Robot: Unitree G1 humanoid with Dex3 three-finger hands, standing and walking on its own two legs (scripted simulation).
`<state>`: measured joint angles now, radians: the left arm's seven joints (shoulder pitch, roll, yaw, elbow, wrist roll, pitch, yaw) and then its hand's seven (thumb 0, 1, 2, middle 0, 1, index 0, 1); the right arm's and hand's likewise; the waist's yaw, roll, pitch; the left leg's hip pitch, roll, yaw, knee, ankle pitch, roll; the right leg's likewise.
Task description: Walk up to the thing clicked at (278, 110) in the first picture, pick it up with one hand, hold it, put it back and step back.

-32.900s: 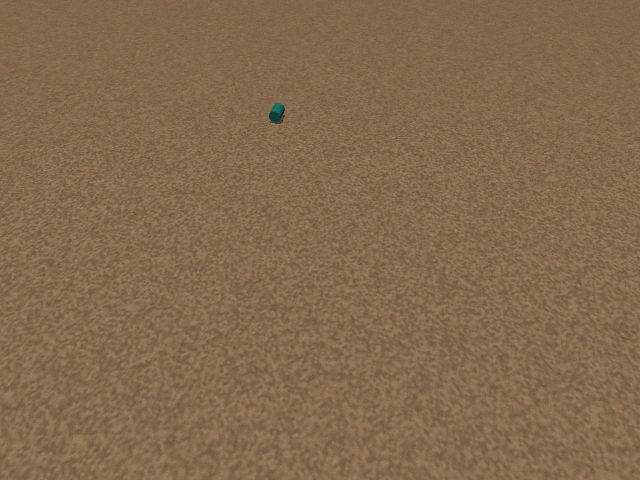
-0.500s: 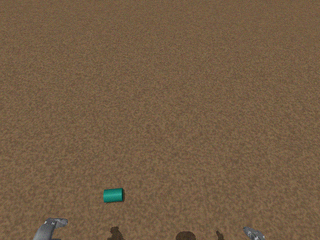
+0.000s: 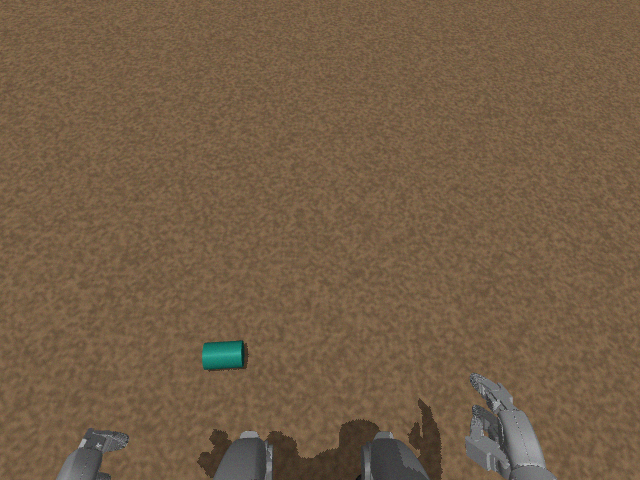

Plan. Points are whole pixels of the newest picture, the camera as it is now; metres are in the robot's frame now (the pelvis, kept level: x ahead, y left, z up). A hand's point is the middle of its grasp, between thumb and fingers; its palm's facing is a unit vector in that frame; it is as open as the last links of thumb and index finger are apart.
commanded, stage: rise first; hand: left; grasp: from above
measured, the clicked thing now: (224, 354) +0.44 +0.24 -0.64
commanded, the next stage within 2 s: none
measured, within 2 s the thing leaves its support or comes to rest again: neither
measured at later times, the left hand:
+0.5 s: hand (160, 417) +0.25 +0.28 -0.33, palm faces -0.45 -0.41 -0.79, open 13.7 cm
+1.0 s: hand (179, 374) +0.35 +0.29 -0.44, palm faces -0.47 -0.09 -0.88, open 13.6 cm
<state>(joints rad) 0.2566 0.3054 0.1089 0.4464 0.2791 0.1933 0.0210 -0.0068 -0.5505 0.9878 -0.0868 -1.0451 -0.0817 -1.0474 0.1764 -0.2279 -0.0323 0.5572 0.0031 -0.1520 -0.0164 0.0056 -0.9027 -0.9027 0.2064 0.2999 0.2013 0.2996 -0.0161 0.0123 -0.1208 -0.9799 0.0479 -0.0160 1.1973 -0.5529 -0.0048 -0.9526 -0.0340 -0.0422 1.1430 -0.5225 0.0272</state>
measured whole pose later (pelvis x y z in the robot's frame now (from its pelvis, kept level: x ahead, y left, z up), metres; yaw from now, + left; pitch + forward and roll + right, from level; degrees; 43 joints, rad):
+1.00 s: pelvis -0.09 +0.00 -0.29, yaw -4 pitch +34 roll -7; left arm -0.77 0.70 0.12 1.24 1.16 -0.27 0.27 0.00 -0.42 0.95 -0.18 -0.90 -0.17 -0.91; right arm 0.17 -0.28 -0.02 0.76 -0.07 -0.06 0.09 0.00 -0.89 -0.90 0.21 0.30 0.20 0.30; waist -0.14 0.01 -0.11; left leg -2.17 0.03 -0.10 2.24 -0.67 0.01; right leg -2.11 -0.04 -0.05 2.15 -0.64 0.03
